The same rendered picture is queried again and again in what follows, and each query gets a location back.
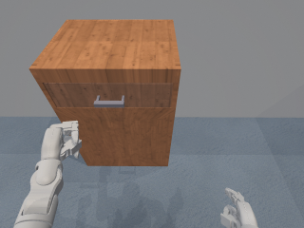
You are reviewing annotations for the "robot left forearm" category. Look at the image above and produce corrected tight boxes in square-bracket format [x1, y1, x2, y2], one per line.
[13, 159, 64, 228]

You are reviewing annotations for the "cabinet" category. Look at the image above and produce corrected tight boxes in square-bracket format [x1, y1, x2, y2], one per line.
[29, 19, 181, 166]

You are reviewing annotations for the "robot left hand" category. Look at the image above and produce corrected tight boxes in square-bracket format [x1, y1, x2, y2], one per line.
[41, 121, 82, 162]

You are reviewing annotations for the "drawer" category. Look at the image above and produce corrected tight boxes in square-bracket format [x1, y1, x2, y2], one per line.
[44, 83, 173, 107]

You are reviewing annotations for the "handle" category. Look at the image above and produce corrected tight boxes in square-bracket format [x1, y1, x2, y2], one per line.
[94, 95, 125, 108]

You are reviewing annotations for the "robot right hand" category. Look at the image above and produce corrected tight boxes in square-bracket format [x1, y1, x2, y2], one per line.
[220, 187, 258, 228]

